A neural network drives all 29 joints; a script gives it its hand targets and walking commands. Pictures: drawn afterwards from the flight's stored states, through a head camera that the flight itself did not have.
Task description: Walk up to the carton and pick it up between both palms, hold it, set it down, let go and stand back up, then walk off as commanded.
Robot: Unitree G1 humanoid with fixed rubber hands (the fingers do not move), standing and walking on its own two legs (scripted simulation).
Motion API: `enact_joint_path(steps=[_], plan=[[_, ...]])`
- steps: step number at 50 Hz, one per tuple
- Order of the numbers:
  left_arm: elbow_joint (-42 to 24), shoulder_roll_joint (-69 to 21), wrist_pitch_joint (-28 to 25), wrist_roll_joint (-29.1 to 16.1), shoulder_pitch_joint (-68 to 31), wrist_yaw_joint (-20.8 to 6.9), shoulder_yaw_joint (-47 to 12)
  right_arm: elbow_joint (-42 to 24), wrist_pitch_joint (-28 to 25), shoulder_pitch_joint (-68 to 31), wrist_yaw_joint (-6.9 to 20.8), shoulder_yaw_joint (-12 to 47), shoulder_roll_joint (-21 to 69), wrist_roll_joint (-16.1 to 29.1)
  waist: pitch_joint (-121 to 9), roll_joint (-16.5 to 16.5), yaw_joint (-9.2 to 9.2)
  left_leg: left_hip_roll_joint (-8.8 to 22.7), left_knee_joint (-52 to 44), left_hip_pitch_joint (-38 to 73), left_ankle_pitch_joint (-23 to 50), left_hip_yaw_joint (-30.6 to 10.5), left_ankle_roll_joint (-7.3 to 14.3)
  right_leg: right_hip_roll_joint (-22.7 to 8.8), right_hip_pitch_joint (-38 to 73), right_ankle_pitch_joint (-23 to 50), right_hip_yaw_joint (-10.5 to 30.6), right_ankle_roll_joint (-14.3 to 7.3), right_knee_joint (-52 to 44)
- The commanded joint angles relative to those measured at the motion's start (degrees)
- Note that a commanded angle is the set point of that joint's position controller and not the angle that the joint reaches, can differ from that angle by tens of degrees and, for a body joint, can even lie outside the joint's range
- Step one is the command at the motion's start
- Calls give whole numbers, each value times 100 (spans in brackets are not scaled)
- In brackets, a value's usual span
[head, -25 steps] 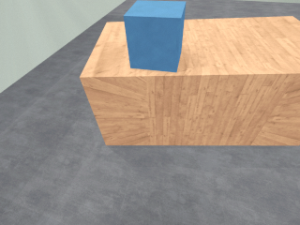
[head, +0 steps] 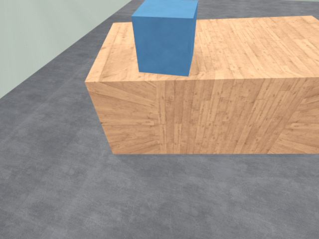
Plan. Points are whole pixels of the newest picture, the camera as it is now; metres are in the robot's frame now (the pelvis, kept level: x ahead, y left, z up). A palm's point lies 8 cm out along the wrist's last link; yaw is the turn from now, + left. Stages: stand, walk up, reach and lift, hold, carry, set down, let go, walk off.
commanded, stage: stand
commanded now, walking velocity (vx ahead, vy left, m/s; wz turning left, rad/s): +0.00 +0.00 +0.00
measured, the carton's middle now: (167, 37) +1.03 -0.04 +0.04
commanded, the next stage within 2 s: none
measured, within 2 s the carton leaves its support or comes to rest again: neither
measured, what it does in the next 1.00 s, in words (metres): stands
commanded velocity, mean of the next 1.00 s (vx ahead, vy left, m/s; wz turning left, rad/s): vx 0.00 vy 0.00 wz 0.00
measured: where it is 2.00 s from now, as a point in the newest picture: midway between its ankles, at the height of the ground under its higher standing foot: outside the picture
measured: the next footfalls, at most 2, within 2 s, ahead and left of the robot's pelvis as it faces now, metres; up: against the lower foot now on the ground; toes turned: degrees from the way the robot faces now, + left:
none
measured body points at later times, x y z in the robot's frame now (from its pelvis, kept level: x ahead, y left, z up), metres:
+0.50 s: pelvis +0.00 +0.00 +0.00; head +0.01 +0.00 +0.45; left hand +0.09 +0.29 -0.14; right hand +0.08 -0.30 -0.13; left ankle -0.03 +0.12 -0.75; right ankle +0.04 -0.14 -0.75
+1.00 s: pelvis +0.00 +0.00 +0.00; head +0.01 +0.00 +0.45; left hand +0.09 +0.29 -0.13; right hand +0.08 -0.30 -0.14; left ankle -0.03 +0.12 -0.75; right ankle +0.04 -0.14 -0.75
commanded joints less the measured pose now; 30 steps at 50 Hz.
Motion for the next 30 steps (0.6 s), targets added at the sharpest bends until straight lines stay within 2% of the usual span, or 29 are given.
enact_joint_path(steps=[1,2,3,5,6,7,8,9,10,11,12,15,16,19,20,21,23,24,25,26,27,28,29,30], plan=[[-330,1273,-129,16,-339,86,171,-340,-114,-225,-85,-230,-1237,14,-625,-67,-40,743,-527,-229,948,-499,104,-581,467,1139,346,-153,-173],[-342,1316,-112,-5,-235,70,173,-314,-119,-214,-96,-229,-1284,10,-639,-179,35,757,-482,-185,944,-472,105,-558,394,1022,396,-171,-203],[-333,1297,-113,-31,-222,63,187,-350,-96,-200,-87,-229,-1336,-11,-605,-231,23,754,-478,-246,763,-464,103,-574,446,964,318,-120,-209],[-322,1324,-116,-17,-325,76,199,-375,-112,-258,-78,-240,-1236,7,-510,-236,4,742,-467,-405,678,-470,120,-594,484,1098,370,-155,-208],[-331,1375,-117,9,-293,81,223,-319,-90,-202,-84,-227,-1246,-9,-503,-193,-5,752,-491,-399,719,-438,120,-589,478,1025,335,-164,-229],[-365,1325,-117,-4,-390,77,195,-387,-105,-236,-63,-188,-1145,23,-636,93,-61,737,-512,-297,644,-416,115,-628,487,996,446,-189,-212],[-336,1308,-124,-5,-281,81,179,-301,-116,-175,-62,-228,-1294,-9,-480,18,-21,723,-564,-419,459,-478,90,-606,453,897,412,-173,-223],[-334,1379,-109,-44,-285,63,192,-333,-108,-128,-71,-207,-1215,16,-419,-205,-34,781,-572,-439,460,-507,144,-614,374,826,451,-196,-256],[-338,1312,-94,-14,-389,62,198,-337,-87,-284,-65,-223,-1245,10,-402,-147,21,790,-577,-444,366,-567,133,-549,304,608,376,-173,-252],[-411,1301,-100,-7,-373,69,218,-403,-100,-298,-86,-217,-1192,-8,-314,-105,-4,755,-535,-519,509,-525,125,-568,356,688,406,-185,-315],[-345,1359,-110,-18,-346,67,236,-342,-79,-210,-95,-236,-1274,-30,-389,-241,21,768,-629,-406,588,-529,141,-581,438,781,431,-190,-273],[-354,1307,-127,23,-231,61,213,-345,-120,-92,-87,-242,-1253,19,-514,29,12,751,-533,-347,844,-467,108,-634,476,1140,417,-224,-206],[-334,1315,-112,10,-253,80,201,-339,-118,-124,-93,-217,-1249,26,-583,0,-35,749,-518,-378,836,-516,116,-627,583,1180,405,-201,-205],[-388,1225,-94,10,-217,85,156,-378,-112,-243,-96,-217,-1189,13,-409,-1,16,785,-474,-383,974,-500,141,-598,384,1083,320,-262,-194],[-371,1277,-107,9,-176,66,178,-339,-112,-223,-98,-232,-1259,23,-577,53,37,765,-500,-353,828,-515,120,-612,527,1078,360,-202,-242],[-406,1285,-113,19,-276,77,180,-398,-118,-173,-91,-237,-1187,10,-478,-168,-26,755,-513,-354,813,-511,135,-588,435,1024,338,-215,-182],[-456,1208,-113,-11,-179,76,177,-399,-107,-263,-89,-246,-1269,-16,-558,8,75,738,-481,-364,852,-493,124,-593,535,996,379,-221,-204],[-435,1289,-103,-1,-302,70,177,-408,-107,-237,-91,-209,-1183,-7,-555,17,-13,761,-522,-383,715,-455,115,-623,505,1005,421,-223,-235],[-410,1372,-80,11,-317,85,206,-376,-108,-221,-69,-229,-1245,-13,-464,33,9,768,-517,-366,600,-466,107,-635,413,882,411,-237,-271],[-395,1254,-71,33,-232,70,176,-384,-116,-133,-88,-244,-1247,2,-523,-1,-13,740,-519,-386,607,-456,93,-632,434,927,376,-234,-242],[-375,1302,-73,12,-250,73,164,-384,-121,-180,-86,-206,-1242,-19,-476,-225,41,789,-546,-388,705,-526,150,-625,451,844,373,-215,-288],[-375,1242,-90,-26,-178,71,152,-436,-117,-188,-87,-221,-1244,-2,-483,-244,25,775,-532,-306,653,-507,142,-586,365,692,367,-188,-241],[-372,1314,-95,-11,-153,73,180,-349,-98,-144,-84,-273,-1356,1,-490,-140,2,728,-515,-299,653,-497,141,-601,389,891,412,-199,-317],[-433,1258,-77,29,-352,77,166,-420,-111,-178,-87,-228,-1276,-16,-483,-172,-38,756,-510,-329,744,-415,129,-618,432,958,406,-182,-240]])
